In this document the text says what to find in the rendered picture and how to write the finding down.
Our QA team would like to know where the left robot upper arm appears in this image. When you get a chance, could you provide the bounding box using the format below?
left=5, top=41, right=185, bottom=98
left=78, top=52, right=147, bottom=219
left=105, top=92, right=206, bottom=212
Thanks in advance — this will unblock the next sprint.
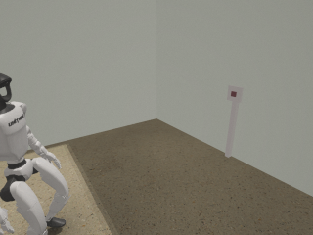
left=9, top=101, right=30, bottom=134

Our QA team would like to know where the robot left hand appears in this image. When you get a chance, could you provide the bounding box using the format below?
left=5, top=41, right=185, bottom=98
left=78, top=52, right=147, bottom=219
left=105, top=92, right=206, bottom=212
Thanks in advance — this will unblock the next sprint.
left=41, top=152, right=62, bottom=169

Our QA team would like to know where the panel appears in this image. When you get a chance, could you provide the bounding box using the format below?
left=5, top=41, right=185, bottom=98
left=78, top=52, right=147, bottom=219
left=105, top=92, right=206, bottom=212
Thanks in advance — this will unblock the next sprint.
left=225, top=85, right=244, bottom=158

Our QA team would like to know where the left robot forearm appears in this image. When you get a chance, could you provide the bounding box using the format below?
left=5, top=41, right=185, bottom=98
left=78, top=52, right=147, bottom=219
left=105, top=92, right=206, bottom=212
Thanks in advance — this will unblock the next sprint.
left=27, top=130, right=48, bottom=156

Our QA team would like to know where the right robot thigh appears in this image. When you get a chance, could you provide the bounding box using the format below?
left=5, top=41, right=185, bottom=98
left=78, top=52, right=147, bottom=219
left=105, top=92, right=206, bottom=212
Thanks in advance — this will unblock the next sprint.
left=0, top=176, right=47, bottom=235

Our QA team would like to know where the robot torso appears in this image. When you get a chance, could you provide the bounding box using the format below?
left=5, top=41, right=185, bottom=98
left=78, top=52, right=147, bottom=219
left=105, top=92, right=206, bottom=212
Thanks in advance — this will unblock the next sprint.
left=0, top=101, right=34, bottom=182

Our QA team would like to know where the robot right hand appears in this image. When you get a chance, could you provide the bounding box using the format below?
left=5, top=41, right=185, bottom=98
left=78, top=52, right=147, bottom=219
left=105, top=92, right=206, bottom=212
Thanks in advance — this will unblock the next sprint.
left=0, top=207, right=15, bottom=235

